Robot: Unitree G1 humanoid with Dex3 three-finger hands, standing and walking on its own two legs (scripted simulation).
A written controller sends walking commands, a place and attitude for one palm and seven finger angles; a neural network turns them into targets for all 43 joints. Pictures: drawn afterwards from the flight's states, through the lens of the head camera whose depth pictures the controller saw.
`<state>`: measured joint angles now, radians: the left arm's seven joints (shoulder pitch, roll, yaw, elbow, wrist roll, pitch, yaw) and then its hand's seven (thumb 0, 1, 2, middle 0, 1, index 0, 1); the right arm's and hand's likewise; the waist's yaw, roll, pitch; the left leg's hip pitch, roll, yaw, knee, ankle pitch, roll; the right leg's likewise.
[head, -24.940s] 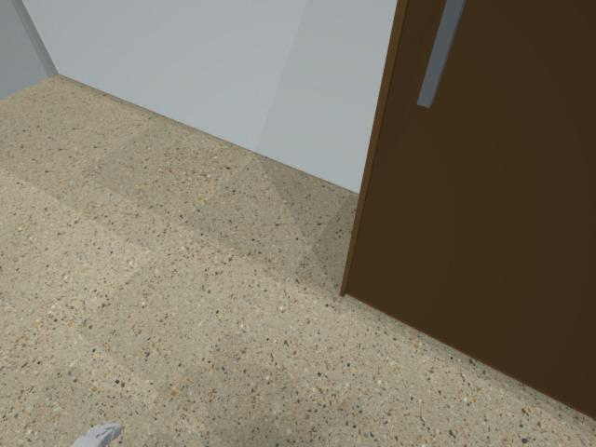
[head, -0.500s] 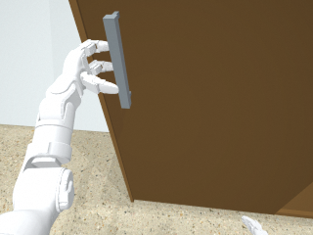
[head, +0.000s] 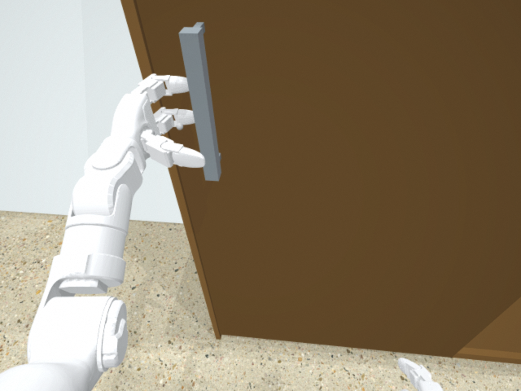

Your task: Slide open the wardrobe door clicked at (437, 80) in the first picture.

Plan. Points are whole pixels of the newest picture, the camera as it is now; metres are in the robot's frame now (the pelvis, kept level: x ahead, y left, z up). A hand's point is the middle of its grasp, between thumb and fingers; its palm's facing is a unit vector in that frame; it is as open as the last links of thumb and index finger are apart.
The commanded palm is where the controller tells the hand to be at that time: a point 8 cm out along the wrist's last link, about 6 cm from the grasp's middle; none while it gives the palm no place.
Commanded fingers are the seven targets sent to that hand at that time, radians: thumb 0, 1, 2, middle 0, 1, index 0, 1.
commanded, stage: slide the fingers in behind the handle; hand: left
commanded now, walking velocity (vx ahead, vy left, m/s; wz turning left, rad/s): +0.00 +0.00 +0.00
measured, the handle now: (207, 109) +0.47 +0.11 +0.23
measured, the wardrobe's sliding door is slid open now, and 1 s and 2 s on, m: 0.00 0.00 0.00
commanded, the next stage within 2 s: grip the handle and tug to test in 1.28 s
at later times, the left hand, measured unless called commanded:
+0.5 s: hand (199, 124) +0.42 +0.11 +0.24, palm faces -0.06 -1.00 -0.01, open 14.0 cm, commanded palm +0.40 +0.16 +0.24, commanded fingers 0.00 -0.50 0.30 -0.30 -1.20 -0.30 -1.20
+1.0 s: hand (213, 124) +0.41 +0.09 +0.24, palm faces -0.05 -1.00 -0.02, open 14.0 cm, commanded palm +0.39 +0.14 +0.24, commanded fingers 0.00 -0.50 0.30 -0.30 -1.20 -0.30 -1.20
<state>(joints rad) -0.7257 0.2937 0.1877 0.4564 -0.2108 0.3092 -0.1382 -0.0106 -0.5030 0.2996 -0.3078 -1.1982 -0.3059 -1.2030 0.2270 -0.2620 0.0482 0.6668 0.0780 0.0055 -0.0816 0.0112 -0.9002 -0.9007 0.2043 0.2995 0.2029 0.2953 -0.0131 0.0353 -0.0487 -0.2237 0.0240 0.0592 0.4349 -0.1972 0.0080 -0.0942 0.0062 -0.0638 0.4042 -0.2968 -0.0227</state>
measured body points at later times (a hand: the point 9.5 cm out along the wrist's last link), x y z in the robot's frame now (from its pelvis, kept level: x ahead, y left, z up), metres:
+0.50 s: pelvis +0.01 -0.01 +0.00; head -0.01 -0.02 +0.45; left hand +0.42 +0.16 +0.24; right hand +0.15 -0.25 -0.11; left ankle +0.02 +0.12 -0.74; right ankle -0.05 -0.10 -0.74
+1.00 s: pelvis +0.01 -0.02 +0.00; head -0.02 -0.04 +0.45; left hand +0.41 +0.14 +0.24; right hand +0.17 -0.25 -0.10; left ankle +0.02 +0.12 -0.74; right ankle -0.05 -0.10 -0.74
